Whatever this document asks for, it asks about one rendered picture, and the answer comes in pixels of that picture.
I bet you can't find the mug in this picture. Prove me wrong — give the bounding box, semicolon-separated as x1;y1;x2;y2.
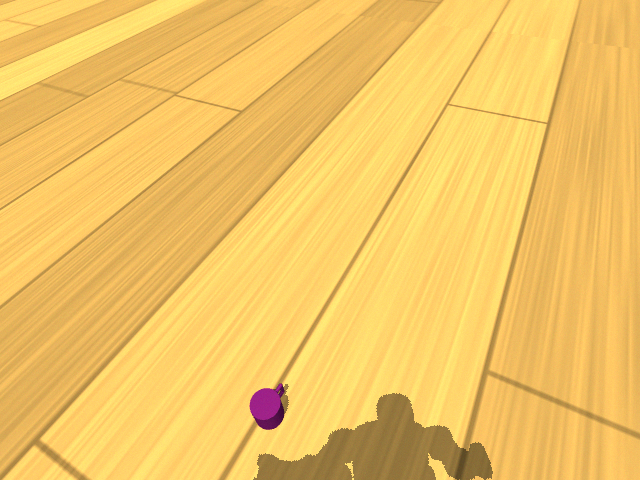
250;383;285;430

